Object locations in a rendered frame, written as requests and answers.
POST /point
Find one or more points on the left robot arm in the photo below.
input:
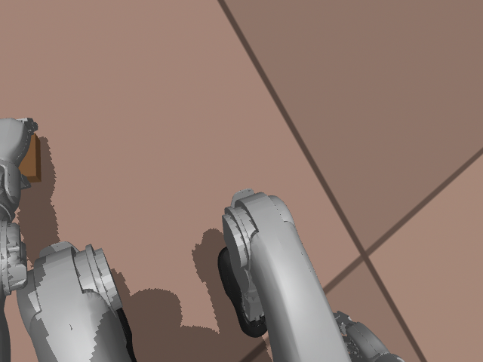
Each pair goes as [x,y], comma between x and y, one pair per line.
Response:
[13,261]

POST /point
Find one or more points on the right robot foot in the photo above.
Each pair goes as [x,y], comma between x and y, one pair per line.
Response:
[253,329]

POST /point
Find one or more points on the small box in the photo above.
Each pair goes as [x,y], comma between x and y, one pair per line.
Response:
[30,166]

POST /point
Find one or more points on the left robot foot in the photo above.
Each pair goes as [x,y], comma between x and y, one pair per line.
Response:
[127,332]

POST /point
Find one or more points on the left robot hand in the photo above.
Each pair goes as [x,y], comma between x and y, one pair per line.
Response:
[15,137]

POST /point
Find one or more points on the right robot hand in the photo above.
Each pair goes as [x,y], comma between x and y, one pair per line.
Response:
[362,344]

